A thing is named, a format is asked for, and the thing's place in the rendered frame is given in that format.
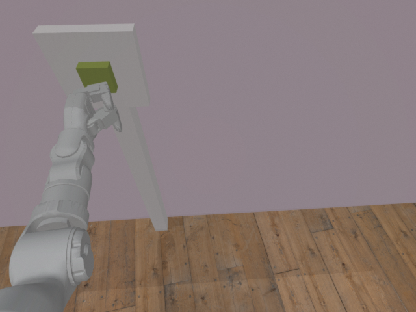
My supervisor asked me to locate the left robot forearm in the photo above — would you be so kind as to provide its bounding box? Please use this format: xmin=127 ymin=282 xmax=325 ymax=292
xmin=9 ymin=128 xmax=95 ymax=285

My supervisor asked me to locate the left robot upper arm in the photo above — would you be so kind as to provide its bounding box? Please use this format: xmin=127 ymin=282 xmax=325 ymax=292
xmin=0 ymin=227 xmax=94 ymax=312

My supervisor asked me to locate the left robot hand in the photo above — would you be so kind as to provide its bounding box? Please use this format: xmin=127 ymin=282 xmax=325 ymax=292
xmin=63 ymin=81 xmax=122 ymax=141

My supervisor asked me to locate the button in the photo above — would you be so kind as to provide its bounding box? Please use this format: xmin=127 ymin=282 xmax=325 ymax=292
xmin=76 ymin=61 xmax=118 ymax=93

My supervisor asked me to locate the panel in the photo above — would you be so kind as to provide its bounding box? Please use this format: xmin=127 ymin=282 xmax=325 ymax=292
xmin=33 ymin=23 xmax=168 ymax=231

